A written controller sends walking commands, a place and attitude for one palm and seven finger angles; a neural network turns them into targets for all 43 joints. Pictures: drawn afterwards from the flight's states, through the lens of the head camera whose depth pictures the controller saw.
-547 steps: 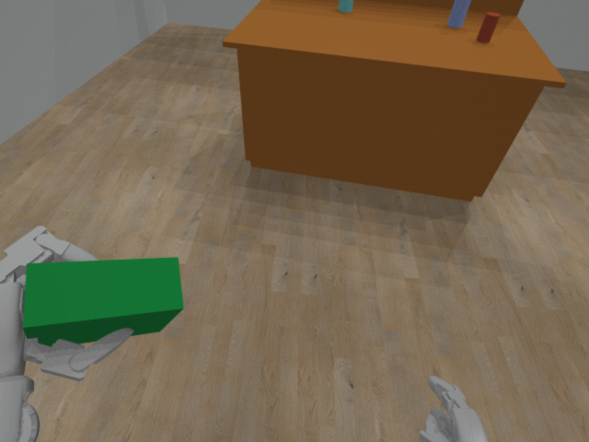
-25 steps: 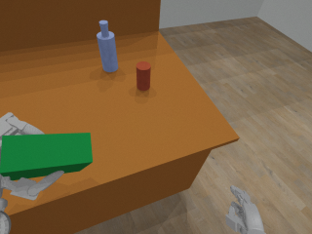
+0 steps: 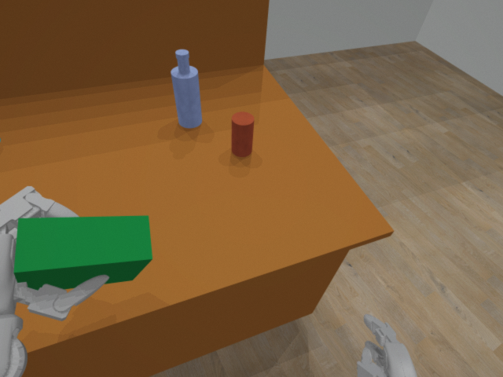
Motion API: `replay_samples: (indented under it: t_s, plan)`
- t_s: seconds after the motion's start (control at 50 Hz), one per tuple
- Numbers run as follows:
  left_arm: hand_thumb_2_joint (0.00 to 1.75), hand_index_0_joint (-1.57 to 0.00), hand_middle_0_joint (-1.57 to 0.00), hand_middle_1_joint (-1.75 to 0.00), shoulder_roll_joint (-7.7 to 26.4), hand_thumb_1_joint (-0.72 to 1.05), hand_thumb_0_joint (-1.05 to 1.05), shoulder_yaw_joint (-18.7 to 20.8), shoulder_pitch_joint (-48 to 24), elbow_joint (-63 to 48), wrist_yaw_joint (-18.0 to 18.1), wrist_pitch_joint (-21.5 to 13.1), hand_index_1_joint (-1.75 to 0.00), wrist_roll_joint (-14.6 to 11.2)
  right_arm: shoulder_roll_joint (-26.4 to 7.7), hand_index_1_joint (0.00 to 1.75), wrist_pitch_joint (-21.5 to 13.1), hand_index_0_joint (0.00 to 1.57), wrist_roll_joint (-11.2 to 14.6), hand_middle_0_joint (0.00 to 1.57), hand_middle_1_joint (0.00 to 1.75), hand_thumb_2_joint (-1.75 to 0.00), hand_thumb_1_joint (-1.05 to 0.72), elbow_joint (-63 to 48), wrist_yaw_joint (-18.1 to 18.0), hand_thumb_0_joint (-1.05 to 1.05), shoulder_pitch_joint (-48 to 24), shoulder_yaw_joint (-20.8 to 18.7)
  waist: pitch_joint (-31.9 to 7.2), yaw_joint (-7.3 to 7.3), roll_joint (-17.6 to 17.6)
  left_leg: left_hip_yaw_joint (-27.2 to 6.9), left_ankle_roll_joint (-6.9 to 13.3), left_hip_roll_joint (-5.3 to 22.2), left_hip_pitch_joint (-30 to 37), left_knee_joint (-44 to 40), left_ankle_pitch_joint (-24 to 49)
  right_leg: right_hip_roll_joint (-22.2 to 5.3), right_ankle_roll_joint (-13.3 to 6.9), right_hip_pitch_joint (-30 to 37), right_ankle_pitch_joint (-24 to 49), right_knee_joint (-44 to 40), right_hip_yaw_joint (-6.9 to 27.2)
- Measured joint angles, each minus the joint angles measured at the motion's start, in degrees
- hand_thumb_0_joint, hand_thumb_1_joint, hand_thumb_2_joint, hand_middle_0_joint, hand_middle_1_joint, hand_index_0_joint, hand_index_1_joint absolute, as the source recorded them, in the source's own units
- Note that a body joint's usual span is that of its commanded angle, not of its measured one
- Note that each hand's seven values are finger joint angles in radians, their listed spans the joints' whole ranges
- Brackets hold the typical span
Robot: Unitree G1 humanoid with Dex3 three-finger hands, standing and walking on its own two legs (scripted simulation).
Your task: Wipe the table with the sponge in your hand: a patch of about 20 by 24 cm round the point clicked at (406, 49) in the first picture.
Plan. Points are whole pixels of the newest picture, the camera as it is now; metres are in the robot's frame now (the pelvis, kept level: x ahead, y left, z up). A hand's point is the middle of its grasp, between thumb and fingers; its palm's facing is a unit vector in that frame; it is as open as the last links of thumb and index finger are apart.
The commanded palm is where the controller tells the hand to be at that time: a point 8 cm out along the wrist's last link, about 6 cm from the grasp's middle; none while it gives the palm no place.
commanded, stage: come to a stop and stand still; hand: left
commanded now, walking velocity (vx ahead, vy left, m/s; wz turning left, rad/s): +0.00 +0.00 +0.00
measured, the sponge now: (105, 253) +0.23 +0.21 +0.13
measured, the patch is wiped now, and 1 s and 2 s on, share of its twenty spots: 0.00 0.00 0.00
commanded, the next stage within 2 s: look again from close up in 0.02 s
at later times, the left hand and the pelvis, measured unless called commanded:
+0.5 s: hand (60, 228) +0.25 +0.26 +0.15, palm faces +0.33 -0.78 -0.53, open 9.8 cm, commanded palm +0.17 +0.28 +0.17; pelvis +0.01 +0.00 -0.01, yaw +1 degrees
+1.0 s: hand (47, 258) +0.20 +0.26 +0.16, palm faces +0.44 -0.55 -0.71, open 9.8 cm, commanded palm +0.18 +0.27 +0.17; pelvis +0.02 -0.03 -0.02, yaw +3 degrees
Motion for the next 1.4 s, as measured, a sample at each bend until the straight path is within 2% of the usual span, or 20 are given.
replay_samples:
  t_s: [0.08,0.12,0.18,0.24,0.34,0.42,0.48,0.52,0.56,0.62,0.7,0.76,0.8,0.86,0.92,0.98,1.1,1.18,1.3,1.4]
  plan:
    - [1.01,-0.77,-0.77,-1.36,-0.84,-0.47,-0.01,-0.4,-0.68,0.49,0.21,-0.04,-1.35,0.4,-0.43,0.3,-0.04,0.21,0.01,0.2,0.3,-0.9,-0.9,0.6,0.0,0.02,0.53,-0.26,-0.01,0.18,0.21,-0.13,-0.03,0.01,0.11,-0.18,0.13,0.01,-0.06,0.14,0.05,-0.14,-0.13]
    - [1.01,-0.77,-0.77,-1.36,3.92,-0.47,-0.01,1.26,-8.18,3.9,-2.56,-2.33,-1.35,3.97,-0.54,0.3,-1.93,0.21,-0.62,0.2,0.3,-0.9,-0.9,0.52,-0.06,0.01,1.7,-0.56,0.56,2.07,-0.23,-0.66,-0.15,0.25,-2.03,1.82,-0.24,0.2,-0.24,-1.6,-0.33,1.4,-0.7]
    - [1.01,-0.77,-0.77,-1.36,6.98,-0.47,-0.01,5.36,-14.74,10.18,-2.46,-5.51,-1.35,1.7,-0.55,0.3,-2.95,0.21,-0.46,0.2,0.3,-0.9,-0.9,1.71,1.39,0.02,0.37,0.0,1.5,2.52,-0.96,0.05,-0.54,0.77,-2.75,2.31,-0.22,0.73,-0.88,-2.74,0.03,1.93,0.01]
    - [1.01,-0.77,-0.77,-1.36,3.67,-0.47,-0.01,5.58,-11.95,9.53,-1.71,-5.74,-1.35,-0.05,-1.31,0.3,-4.05,0.21,-0.11,0.2,0.3,-0.9,-0.9,0.62,2.73,0.02,0.33,-0.52,1.37,1.02,-0.1,1.28,-0.13,0.52,-2.3,1.93,-0.36,0.48,-0.45,-3.11,-0.13,2.5,1.25]
    - [1.01,-0.77,-0.77,-1.36,-0.51,-0.47,-0.01,-1.68,-1.35,4.02,-3.24,-7.14,-1.35,0.33,-1.73,0.3,-4.77,0.21,0.4,0.2,0.3,-0.9,-0.9,0.24,2.92,0.02,1.57,-1.12,0.26,-0.39,0.49,2.06,0.65,-0.16,-1.62,1.74,-1.24,-0.19,0.45,-3.05,-1.47,3.36,2.08]
    - [1.01,-0.77,-0.77,-1.36,1.85,-0.47,-0.01,-1.85,0.48,3.44,-4.26,-7.55,-1.35,0.69,-0.58,0.3,-4.62,0.21,0.23,0.2,0.3,-0.9,-0.9,0.8,1.85,0.02,2.17,-0.69,0.6,-0.1,-1.39,1.26,0.53,-0.2,-1.53,1.89,-1.76,-0.24,0.38,-2.59,-2.16,3.32,1.29]
    - [1.01,-0.77,-0.77,-1.36,5.76,-0.47,-0.01,0.47,-4.44,4.15,-4.16,-7.1,-1.35,1.68,-0.85,0.3,-4.59,0.21,1.21,0.2,0.3,-0.9,-0.9,-0.58,0.29,0.02,3.1,0.63,1.61,1.01,-2.25,-0.06,0.46,-0.21,-2.5,3.27,-2.34,0.05,0.9,-2.91,-3.64,4.56,0.62]
    - [1.01,-0.77,-0.77,-1.36,12.12,-0.47,-0.01,2.14,-13.86,6.1,-5.49,-4.75,-1.35,5.16,-1.61,0.3,-4.67,0.2,-0.98,0.2,0.3,-0.9,-0.9,-0.41,0.55,0.02,3.41,0.78,2.04,2.79,-2.63,-1.03,0.31,-0.9,-3.6,5.52,-3.39,-0.22,-0.42,-3.87,-4.48,7.22,0.39]
    - [1.01,-0.77,-0.77,-1.36,13.49,-0.47,-0.01,4.52,-19.13,7.34,-6.21,-0.11,-1.35,4.46,-2.85,0.3,-4.22,0.21,-1.93,0.2,0.3,-0.9,-0.9,1.73,2.6,0.02,1.13,0.98,1.42,2.77,-1.61,-1.21,0.1,-1.0,-3.36,6.21,-4.04,-0.32,-0.39,-3.59,-5.53,7.9,0.28]
    - [1.01,-0.77,-0.77,-1.36,9.3,-0.47,-0.01,6.22,-18.07,5.22,-8.84,9.69,-1.35,-0.4,-4.42,0.3,-3.61,0.21,-0.31,0.2,0.3,-0.9,-0.9,2.91,3.96,0.02,-1.75,0.61,-0.84,2.34,1.64,0.33,0.52,-0.8,-1.45,5.35,-4.7,-0.12,0.29,-2.36,-5.73,7.22,1.76]
    - [1.01,-0.77,-0.76,-1.36,5.05,-0.47,-0.01,-0.78,-7.48,-1.38,-12.91,18.6,-1.35,3.56,-4.76,0.3,-1.24,0.21,1.4,0.2,0.3,-0.9,-0.9,0.65,4.91,0.02,-4.56,-0.17,-2.39,1.61,4.56,1.9,1.09,-0.96,0.25,4.07,-4.96,-0.43,0.78,-1.62,-6.11,7.0,2.61]
    - [1.01,-0.77,-0.76,-1.36,4.86,-0.47,-0.01,-5.91,1.18,-4.72,-13.4,16.6,-1.35,6.63,-3.13,0.3,0.06,0.21,0.24,0.2,0.3,-0.9,-0.9,-1.39,4.89,0.02,-6.24,-0.06,-2.06,1.16,3.58,2.04,0.78,-0.82,-0.46,4.4,-5.01,-0.31,0.43,-2.91,-6.68,8.45,2.74]
    - [1.01,-0.77,-0.76,-1.36,6.54,-0.47,-0.01,-6.72,5.43,-6.78,-11.34,13.21,-1.35,7.67,-2.03,0.3,0.2,0.21,-0.56,0.2,0.3,-0.9,-0.9,-2.62,4.38,0.01,-5.99,0.35,-2.13,2.06,1.84,1.82,0.13,-0.26,-1.79,5.41,-5.32,0.22,-0.2,-4.31,-7.13,9.64,2.48]
    - [1.01,-0.77,-0.77,-1.35,8.06,-0.47,-0.01,-4.75,7.97,-8.11,-5.24,7.15,-1.35,9.97,-1.26,0.3,-0.63,0.21,-1.45,0.2,0.3,-0.9,-0.9,-2.8,4.0,0.01,-4.74,0.11,-2.24,3.86,0.49,0.53,-1.06,0.87,-3.85,7.68,-6.05,1.26,-1.33,-5.48,-7.54,10.65,1.13]
    - [1.01,-0.77,-0.77,-1.35,8.71,-0.47,-0.01,-1.0,5.62,-6.95,-0.3,4.56,-1.35,12.94,-1.95,0.3,-0.31,0.21,-2.09,0.2,0.3,-0.9,-0.9,-1.25,3.81,0.01,-3.93,-0.23,-2.59,4.67,1.48,-1.51,-1.78,1.44,-5.87,10.49,-6.91,1.76,-2.13,-6.2,-8.19,11.96,-0.94]
    - [1.01,-0.77,-0.77,-1.35,8.61,-0.47,-0.01,1.56,0.37,-1.97,-0.02,5.47,-1.35,13.24,-3.01,0.3,1.14,0.21,-1.75,0.2,0.3,-0.9,-0.9,0.94,2.48,0.01,-3.65,-0.04,-3.0,4.34,3.41,-3.11,-2.13,1.23,-6.54,11.63,-6.98,1.52,-2.49,-6.29,-8.8,13.0,-2.53]
    - [1.01,-0.77,-0.77,-1.35,10.81,-0.47,0.0,-1.33,-8.3,9.98,-8.65,13.89,-1.35,13.58,-4.37,0.3,3.1,0.21,0.26,0.2,0.3,-0.9,-0.9,2.18,-1.55,0.02,-2.77,0.96,-2.46,3.09,5.59,-2.84,-2.36,1.11,-4.21,8.9,-5.19,1.37,-3.17,-5.24,-8.26,12.75,-2.29]
    - [1.01,-0.77,-0.77,-1.35,12.98,-0.47,0.0,-3.56,-6.94,10.2,-11.07,12.04,-1.34,16.01,-4.43,0.3,2.51,0.21,-0.07,0.2,0.3,-0.9,-0.9,1.05,-2.16,0.02,-2.31,0.54,-1.96,1.54,5.14,-1.79,-2.77,1.93,-3.87,8.37,-4.94,2.19,-3.92,-5.83,-8.05,13.14,-1.31]
    - [1.01,-0.77,-0.77,-1.35,14.5,-0.47,0.0,-1.54,-0.9,3.1,-6.47,5.62,-1.34,16.56,-5.17,0.3,2.11,0.21,-0.12,0.2,0.3,-0.9,-0.9,0.1,-1.52,0.02,-0.33,-1.87,-2.68,1.22,4.54,-1.26,-3.52,3.36,-5.05,10.39,-6.38,3.63,-4.77,-7.05,-8.71,14.4,-0.83]
    - [1.01,-0.77,-0.77,-1.35,14.68,-0.47,0.0,-1.02,-1.64,5.31,-2.48,10.14,-1.34,18.66,-7.3,0.3,4.1,0.2,0.66,0.2,0.3,-0.9,-0.9,0.39,-1.71,0.02,0.43,-3.16,-3.26,2.38,5.79,-1.39,-3.39,3.07,-5.72,11.22,-6.87,3.33,-4.63,-7.78,-9.44,15.53,-0.95]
